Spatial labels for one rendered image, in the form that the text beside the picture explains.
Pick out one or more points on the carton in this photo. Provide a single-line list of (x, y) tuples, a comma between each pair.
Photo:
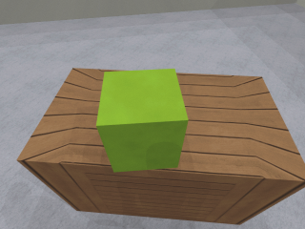
[(142, 119)]

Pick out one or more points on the pedestal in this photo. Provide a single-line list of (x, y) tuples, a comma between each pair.
[(238, 157)]

